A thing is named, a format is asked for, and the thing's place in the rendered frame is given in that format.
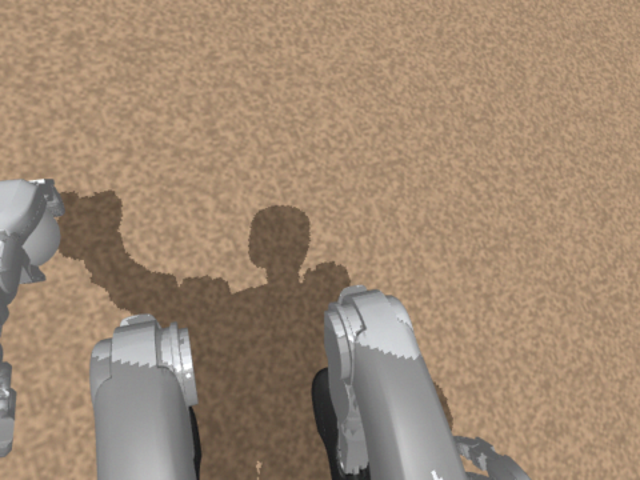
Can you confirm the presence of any right robot hand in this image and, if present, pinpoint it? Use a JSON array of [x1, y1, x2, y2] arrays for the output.
[[453, 436, 531, 480]]

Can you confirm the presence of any left robot hand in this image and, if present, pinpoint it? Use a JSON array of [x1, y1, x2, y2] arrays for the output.
[[0, 179, 65, 284]]

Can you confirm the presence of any left robot arm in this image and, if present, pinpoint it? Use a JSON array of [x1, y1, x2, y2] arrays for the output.
[[0, 234, 24, 458]]

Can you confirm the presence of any ball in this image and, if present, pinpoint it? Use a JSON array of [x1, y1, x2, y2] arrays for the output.
[[22, 210, 61, 267]]

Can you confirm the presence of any right robot foot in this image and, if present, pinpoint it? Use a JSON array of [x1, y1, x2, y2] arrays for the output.
[[311, 367, 371, 480]]

